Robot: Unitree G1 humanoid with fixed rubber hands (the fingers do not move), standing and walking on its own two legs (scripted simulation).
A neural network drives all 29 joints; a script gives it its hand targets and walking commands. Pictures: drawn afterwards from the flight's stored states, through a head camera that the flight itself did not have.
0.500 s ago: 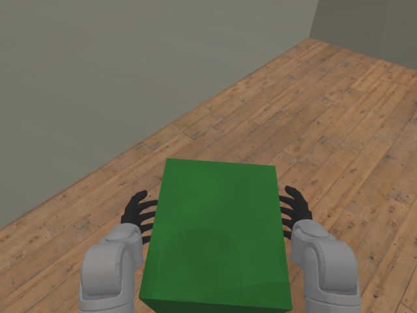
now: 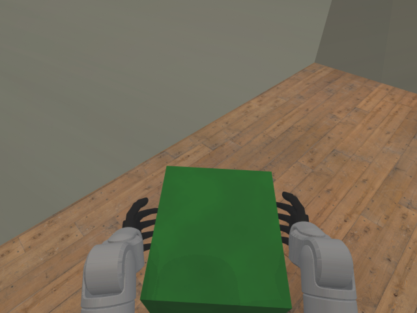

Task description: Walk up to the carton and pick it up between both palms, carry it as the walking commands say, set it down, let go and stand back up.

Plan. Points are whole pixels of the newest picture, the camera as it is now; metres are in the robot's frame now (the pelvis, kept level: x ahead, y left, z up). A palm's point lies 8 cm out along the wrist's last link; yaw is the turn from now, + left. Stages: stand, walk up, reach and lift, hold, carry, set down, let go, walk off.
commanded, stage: carry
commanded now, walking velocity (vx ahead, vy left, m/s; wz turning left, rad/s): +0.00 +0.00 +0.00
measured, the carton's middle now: (214, 251) +0.26 +0.00 +0.01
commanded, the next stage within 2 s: none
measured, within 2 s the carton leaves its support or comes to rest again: neither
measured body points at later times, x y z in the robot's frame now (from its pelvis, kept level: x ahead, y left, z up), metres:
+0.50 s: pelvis -0.09 +0.07 -0.01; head -0.11 +0.11 +0.44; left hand +0.16 +0.23 +0.03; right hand +0.18 -0.06 +0.05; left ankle -0.02 +0.16 -0.73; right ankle -0.06 -0.07 -0.70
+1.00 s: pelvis -0.13 +0.07 +0.00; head -0.17 +0.07 +0.45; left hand +0.13 +0.22 +0.08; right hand +0.14 -0.08 +0.08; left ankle -0.02 +0.16 -0.73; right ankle -0.10 -0.02 -0.73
